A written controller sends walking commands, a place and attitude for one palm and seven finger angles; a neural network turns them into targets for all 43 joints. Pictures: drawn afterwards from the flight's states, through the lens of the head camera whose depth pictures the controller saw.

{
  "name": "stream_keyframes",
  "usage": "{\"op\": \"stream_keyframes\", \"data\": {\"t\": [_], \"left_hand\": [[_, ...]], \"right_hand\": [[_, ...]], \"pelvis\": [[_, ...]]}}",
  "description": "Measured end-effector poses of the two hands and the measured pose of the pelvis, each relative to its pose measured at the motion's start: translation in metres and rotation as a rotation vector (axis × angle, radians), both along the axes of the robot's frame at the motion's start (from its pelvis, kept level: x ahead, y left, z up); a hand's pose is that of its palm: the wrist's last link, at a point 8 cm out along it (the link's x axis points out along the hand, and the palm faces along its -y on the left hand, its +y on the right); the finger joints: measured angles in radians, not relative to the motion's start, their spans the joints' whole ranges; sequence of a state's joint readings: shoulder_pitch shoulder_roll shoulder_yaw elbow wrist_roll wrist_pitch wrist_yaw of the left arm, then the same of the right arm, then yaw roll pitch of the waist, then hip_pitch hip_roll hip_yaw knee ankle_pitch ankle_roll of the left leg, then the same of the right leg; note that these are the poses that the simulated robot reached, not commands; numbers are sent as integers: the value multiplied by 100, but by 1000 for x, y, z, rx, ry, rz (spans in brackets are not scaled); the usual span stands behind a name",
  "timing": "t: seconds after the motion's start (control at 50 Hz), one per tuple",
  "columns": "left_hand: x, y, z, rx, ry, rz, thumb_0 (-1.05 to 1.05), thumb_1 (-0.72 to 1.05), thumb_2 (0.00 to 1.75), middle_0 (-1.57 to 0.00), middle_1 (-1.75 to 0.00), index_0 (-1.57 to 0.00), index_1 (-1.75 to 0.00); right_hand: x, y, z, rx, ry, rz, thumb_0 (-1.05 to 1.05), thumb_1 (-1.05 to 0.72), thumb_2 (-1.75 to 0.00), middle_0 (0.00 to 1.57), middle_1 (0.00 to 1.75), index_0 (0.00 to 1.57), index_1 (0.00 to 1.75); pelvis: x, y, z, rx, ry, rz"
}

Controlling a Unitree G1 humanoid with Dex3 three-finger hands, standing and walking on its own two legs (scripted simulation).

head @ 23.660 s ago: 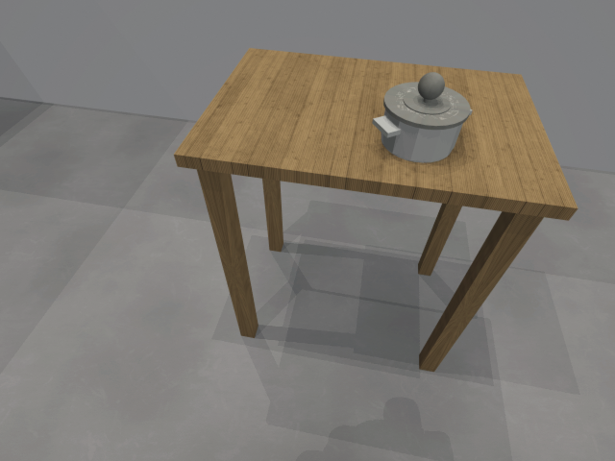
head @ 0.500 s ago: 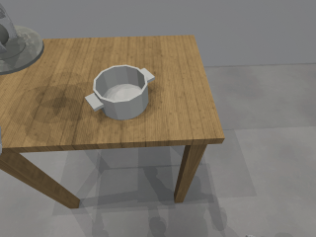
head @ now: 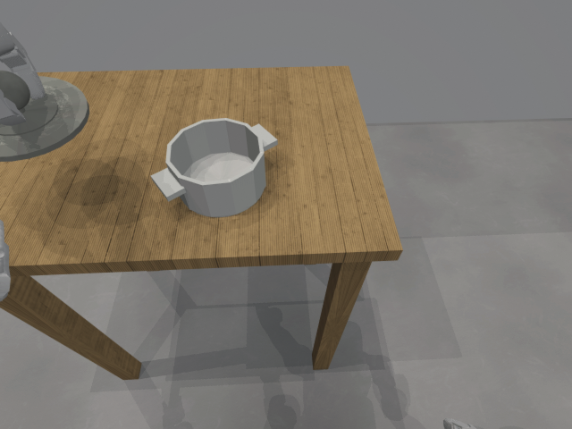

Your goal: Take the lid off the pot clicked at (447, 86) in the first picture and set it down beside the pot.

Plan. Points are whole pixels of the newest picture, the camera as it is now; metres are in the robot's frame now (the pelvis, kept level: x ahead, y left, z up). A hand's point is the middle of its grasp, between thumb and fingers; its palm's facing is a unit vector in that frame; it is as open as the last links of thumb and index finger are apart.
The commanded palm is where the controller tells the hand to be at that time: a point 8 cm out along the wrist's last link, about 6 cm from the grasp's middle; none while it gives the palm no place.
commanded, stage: lower the lid onto the table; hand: left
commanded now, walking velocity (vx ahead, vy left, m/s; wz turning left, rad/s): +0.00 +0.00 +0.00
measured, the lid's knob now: (6, 91) +0.48 +0.33 +0.23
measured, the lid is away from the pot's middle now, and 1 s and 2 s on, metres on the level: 0.24 0.24 0.24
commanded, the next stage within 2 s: open the fingers wide in 1.98 s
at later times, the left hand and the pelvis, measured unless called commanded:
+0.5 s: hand (22, 119) +0.46 +0.32 +0.20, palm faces -0.33 -0.18 -0.93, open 7.1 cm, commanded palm +0.46 +0.33 +0.27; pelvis +0.00 +0.00 +0.00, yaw +0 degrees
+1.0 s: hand (23, 145) +0.44 +0.33 +0.17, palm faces -0.37 -0.17 -0.91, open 7.1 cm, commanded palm +0.45 +0.32 +0.24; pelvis +0.00 +0.01 +0.00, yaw +0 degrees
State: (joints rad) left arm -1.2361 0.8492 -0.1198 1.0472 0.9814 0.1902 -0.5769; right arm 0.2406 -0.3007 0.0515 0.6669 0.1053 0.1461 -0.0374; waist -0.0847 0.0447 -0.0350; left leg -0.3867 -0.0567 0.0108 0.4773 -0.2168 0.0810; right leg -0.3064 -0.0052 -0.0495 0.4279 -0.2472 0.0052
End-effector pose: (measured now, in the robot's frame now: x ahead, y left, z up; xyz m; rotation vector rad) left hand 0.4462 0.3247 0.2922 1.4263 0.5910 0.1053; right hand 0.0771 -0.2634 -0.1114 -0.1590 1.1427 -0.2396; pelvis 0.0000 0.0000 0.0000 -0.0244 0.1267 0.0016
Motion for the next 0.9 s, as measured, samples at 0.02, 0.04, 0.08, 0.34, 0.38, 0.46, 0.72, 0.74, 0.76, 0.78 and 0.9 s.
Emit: {"op": "stream_keyframes", "data": {"t": [0.02,0.04,0.08,0.34,0.38,0.46,0.72,0.74,0.76,0.78,0.9], "left_hand": [[-1,1,-1,0,1,-1,0,35,65,-101,-111,-65,-96],[-1,1,-2,1,3,-1,0,35,65,-101,-111,-65,-96],[-2,3,-4,1,6,-2,0,35,65,-101,-111,-65,-96],[1,0,-22,-5,44,-28,0,36,65,-101,-111,-65,-96],[3,-3,-24,-3,46,-40,0,36,65,-101,-111,-65,-96],[8,-4,-30,-22,43,-53,0,36,65,-101,-111,-65,-96],[12,8,-49,-39,62,-50,0,36,64,-101,-111,-65,-96],[11,10,-50,-38,62,-50,0,36,64,-101,-111,-65,-96],[10,11,-51,-35,62,-51,0,36,64,-101,-111,-65,-96],[9,12,-52,-32,63,-51,0,36,64,-101,-111,-65,-96],[3,11,-58,-19,74,-74,0,36,64,-101,-111,-65,-96]], "right_hand": [[0,0,0,-2,0,2,0,-90,-90,20,30,21,30],[1,-1,0,-3,0,3,0,-90,-90,20,30,21,30],[0,-1,0,-6,2,6,0,-90,-90,20,30,21,30],[-12,-5,-2,-19,43,-6,0,-90,-90,20,30,21,30],[-14,-5,-2,-21,47,-10,0,-90,-90,20,30,21,30],[-19,-5,-3,-22,53,-24,0,-90,-90,20,30,21,30],[-30,-5,-3,-29,83,-62,0,-90,-90,20,30,21,30],[-30,-5,-3,-29,85,-62,0,-90,-90,20,30,21,30],[-30,-5,-3,-29,86,-61,0,-90,-90,20,30,21,30],[-29,-5,-3,-28,86,-60,0,-90,-90,20,30,21,30],[-23,-1,-4,-27,84,-36,0,-90,-90,20,30,21,30]], "pelvis": [[0,0,0,0,0,1],[0,-1,0,0,0,2],[0,-1,0,-1,0,5],[0,-1,-1,-3,4,9],[0,0,-1,-3,6,9],[0,0,-2,-4,11,2],[3,3,-3,-7,26,-13],[3,4,-3,-7,26,-12],[3,4,-3,-8,27,-11],[3,4,-4,-8,28,-10],[1,6,-4,-11,25,2]]}}
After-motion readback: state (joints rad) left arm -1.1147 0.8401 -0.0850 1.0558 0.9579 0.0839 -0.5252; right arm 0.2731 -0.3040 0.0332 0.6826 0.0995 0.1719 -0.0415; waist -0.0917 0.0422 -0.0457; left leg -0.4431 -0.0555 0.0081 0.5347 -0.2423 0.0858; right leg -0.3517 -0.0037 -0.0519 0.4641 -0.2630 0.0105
